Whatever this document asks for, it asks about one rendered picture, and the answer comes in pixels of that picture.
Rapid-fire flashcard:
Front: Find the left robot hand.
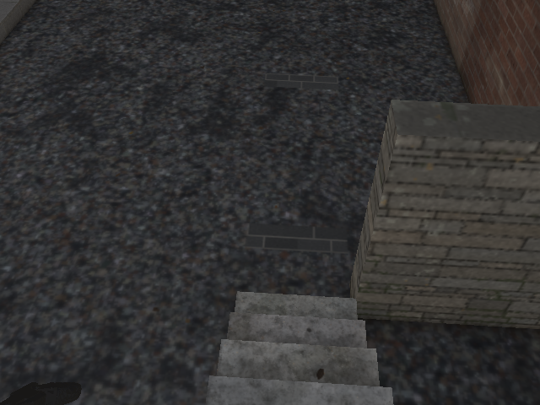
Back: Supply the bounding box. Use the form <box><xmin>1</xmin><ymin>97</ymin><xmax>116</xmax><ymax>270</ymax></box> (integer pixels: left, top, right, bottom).
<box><xmin>0</xmin><ymin>382</ymin><xmax>82</xmax><ymax>405</ymax></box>

